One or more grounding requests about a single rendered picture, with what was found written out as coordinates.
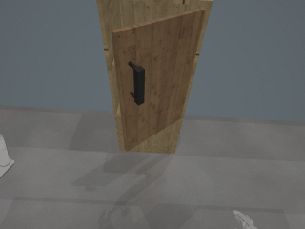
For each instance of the cupboard door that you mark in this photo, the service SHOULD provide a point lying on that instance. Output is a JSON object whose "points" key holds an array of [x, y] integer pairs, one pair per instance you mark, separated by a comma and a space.
{"points": [[166, 48]]}

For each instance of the handle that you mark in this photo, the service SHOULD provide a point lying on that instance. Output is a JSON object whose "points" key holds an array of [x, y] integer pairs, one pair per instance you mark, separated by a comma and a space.
{"points": [[138, 84]]}

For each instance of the right robot hand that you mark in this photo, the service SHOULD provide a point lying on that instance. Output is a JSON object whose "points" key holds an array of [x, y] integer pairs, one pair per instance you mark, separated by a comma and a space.
{"points": [[244, 221]]}

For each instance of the left robot hand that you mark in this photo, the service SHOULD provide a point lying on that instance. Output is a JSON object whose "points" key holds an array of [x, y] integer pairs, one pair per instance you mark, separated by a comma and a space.
{"points": [[5, 162]]}

